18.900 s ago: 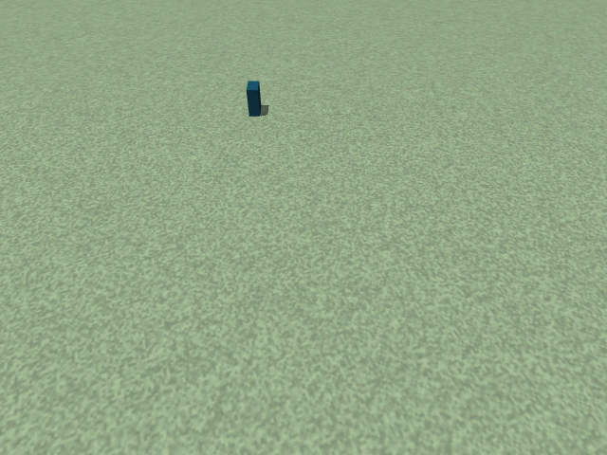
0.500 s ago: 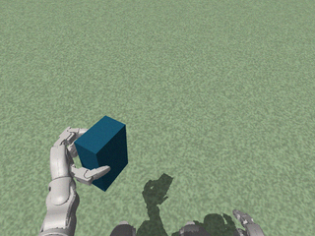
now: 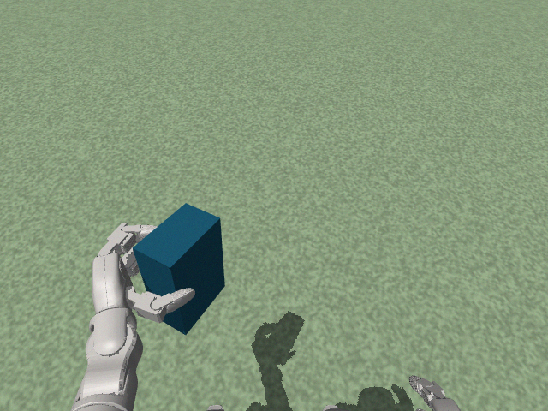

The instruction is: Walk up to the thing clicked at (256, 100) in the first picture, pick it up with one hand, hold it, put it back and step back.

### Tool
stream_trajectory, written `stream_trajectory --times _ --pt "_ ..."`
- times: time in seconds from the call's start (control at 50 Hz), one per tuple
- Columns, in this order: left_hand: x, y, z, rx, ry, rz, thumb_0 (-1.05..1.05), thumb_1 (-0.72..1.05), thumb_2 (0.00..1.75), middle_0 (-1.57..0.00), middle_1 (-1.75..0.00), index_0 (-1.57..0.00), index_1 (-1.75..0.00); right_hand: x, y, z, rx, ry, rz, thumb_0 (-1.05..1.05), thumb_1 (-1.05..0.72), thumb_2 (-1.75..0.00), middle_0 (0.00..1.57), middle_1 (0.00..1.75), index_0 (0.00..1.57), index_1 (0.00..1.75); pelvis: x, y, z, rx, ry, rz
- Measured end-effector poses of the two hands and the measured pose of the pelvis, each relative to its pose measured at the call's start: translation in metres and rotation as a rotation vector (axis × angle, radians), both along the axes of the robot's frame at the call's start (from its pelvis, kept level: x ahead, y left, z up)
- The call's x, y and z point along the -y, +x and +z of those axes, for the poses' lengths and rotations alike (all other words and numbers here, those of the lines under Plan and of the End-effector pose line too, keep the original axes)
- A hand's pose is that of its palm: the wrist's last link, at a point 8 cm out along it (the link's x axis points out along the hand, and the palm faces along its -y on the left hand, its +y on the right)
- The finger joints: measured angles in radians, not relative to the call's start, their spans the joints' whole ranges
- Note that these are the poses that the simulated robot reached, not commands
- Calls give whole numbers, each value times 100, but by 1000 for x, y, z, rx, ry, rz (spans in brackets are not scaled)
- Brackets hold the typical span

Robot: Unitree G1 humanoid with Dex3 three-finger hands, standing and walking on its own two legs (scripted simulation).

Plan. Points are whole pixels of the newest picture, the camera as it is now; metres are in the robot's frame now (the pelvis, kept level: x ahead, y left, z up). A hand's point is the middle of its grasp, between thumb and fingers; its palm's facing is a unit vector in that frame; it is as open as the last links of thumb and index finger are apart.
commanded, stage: hold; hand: left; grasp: from the side
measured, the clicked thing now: (185, 269) +0.35 +0.14 -0.03
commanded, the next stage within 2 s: none
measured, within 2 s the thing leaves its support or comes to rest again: neither
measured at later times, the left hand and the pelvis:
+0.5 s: hand (154, 260) +0.34 +0.17 +0.03, palm faces +0.24 -0.97 -0.07, open 11.7 cm; pelvis +0.00 +0.00 +0.01, yaw +0 degrees
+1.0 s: hand (150, 257) +0.34 +0.18 +0.04, palm faces +0.25 -0.97 -0.06, open 11.7 cm; pelvis +0.00 +0.00 +0.01, yaw +0 degrees
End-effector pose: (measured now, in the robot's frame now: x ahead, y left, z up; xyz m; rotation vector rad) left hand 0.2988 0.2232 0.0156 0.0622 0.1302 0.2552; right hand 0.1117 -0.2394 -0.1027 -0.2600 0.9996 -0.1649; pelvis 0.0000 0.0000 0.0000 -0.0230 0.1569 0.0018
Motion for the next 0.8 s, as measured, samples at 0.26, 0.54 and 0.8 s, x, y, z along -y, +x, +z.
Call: stream_trajectory --times 0.26,0.54,0.8 --pt "1 4 14 21 -2 -5 -2 -61 88 -71 -115 -68 -113 -1 -2 6 -2 7 -10 1 -92 -90 20 30 20 30 -1 3 6 23 0 -1" --pt "4 4 25 35 -1 -11 -2 -61 85 -71 -117 -68 -114 -2 2 11 19 18 -12 1 -92 -90 20 30 20 30 0 2 11 44 4 -1" --pt "3 6 30 42 -7 -2 -2 -61 87 -69 -119 -66 -116 -1 -2 13 17 18 -17 1 -91 -90 20 30 20 30 1 -1 14 54 7 0"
